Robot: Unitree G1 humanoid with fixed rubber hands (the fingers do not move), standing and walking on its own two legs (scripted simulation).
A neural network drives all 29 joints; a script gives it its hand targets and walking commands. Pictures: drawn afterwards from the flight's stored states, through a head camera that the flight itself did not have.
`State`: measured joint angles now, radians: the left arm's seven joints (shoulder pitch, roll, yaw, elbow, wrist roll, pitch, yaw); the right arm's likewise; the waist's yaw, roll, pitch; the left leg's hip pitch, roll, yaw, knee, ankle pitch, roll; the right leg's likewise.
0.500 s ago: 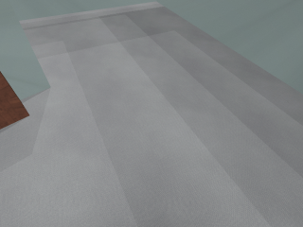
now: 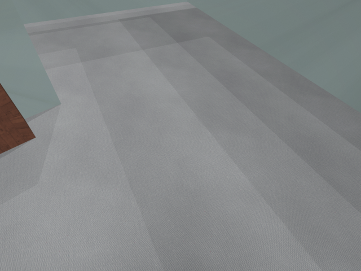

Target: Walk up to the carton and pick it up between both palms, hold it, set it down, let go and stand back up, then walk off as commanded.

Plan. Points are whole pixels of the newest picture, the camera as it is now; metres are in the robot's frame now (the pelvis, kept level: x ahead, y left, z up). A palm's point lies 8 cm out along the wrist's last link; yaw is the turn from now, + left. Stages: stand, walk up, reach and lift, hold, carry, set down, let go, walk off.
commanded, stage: stand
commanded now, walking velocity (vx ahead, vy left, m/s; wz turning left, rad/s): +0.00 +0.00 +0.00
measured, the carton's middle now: out of the picture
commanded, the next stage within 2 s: none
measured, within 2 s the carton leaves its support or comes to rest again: neither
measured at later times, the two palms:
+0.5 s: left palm out of the picture +0.08 +0.31 -0.12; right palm out of the picture +0.08 -0.32 -0.10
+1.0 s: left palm out of the picture +0.08 +0.31 -0.12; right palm out of the picture +0.09 -0.32 -0.10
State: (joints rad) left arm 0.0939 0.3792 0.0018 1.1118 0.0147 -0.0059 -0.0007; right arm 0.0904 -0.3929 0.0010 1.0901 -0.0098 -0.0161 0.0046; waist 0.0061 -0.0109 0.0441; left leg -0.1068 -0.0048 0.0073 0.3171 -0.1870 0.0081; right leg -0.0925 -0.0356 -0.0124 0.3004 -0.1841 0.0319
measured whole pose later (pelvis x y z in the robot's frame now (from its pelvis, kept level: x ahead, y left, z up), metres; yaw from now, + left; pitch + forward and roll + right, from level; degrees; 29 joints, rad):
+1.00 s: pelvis +0.00 +0.00 +0.00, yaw +0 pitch -1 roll +0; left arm 0.10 0.38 0.00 1.11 0.01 -0.01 0.00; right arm 0.10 -0.40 0.00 1.09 -0.01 -0.01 0.00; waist 0.01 -0.01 0.05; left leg -0.10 0.00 0.01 0.32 -0.19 0.01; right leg -0.09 -0.04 -0.01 0.30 -0.18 0.03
